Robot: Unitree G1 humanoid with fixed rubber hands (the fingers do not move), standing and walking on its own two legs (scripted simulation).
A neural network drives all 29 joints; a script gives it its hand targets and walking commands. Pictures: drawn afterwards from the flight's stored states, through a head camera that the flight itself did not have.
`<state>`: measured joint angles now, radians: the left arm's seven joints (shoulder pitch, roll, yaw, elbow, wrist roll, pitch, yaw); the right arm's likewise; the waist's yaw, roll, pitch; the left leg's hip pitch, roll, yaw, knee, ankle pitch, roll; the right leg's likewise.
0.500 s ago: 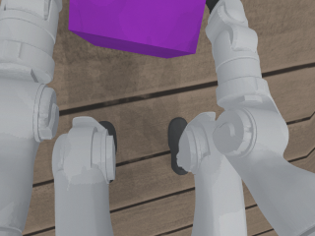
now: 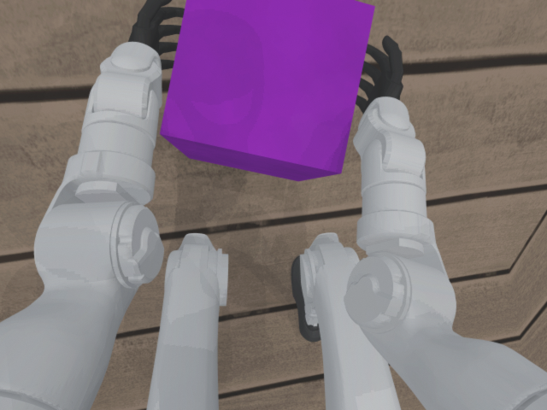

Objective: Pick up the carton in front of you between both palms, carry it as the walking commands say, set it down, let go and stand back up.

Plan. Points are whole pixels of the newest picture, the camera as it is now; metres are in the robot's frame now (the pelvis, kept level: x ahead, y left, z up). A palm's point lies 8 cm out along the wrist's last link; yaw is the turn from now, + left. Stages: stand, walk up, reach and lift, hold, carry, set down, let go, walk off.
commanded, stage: reach and lift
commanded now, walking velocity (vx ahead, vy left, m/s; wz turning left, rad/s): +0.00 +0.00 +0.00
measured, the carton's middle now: (261, 99) +0.52 +0.02 -0.15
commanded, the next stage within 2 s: none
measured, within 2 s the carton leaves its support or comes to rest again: neither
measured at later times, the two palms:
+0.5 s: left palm (101, 30) +0.48 +0.17 +0.08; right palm (465, 71) +0.47 -0.13 +0.09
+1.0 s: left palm out of the picture +0.42 +0.16 +0.23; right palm out of the picture +0.43 -0.14 +0.24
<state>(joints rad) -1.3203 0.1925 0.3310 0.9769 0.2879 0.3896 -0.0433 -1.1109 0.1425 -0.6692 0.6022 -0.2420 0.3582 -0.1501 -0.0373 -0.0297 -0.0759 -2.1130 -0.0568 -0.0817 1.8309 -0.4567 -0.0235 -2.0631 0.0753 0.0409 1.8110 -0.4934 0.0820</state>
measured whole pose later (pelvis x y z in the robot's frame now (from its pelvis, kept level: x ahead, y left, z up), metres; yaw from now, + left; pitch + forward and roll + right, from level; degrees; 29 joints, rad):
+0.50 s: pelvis +0.04 +0.00 +0.12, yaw +2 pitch +36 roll -2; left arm -0.87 0.02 0.34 0.71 0.25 0.43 0.00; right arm -0.76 0.16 -0.53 0.54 -0.21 0.37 -0.10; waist -0.03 -0.03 -0.23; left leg -1.65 -0.04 -0.07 1.47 -0.46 -0.02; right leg -1.61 0.05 0.06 1.46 -0.49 0.06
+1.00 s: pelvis +0.08 -0.01 +0.25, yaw +3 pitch +18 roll +0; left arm -0.45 -0.11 0.32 0.53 0.26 0.43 0.01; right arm -0.43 0.20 -0.40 0.48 -0.24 0.37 -0.06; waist -0.02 -0.03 -0.16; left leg -0.88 -0.03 -0.06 0.91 -0.35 -0.02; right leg -0.86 0.03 0.08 0.91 -0.38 0.02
